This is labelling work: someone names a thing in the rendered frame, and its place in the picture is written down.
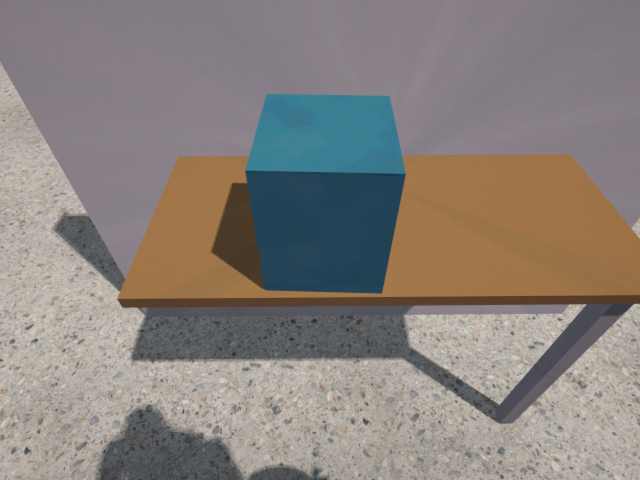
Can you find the carton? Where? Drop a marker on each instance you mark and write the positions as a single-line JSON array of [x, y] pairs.
[[325, 178]]

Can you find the table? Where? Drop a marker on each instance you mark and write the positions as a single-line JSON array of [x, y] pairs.
[[470, 230]]

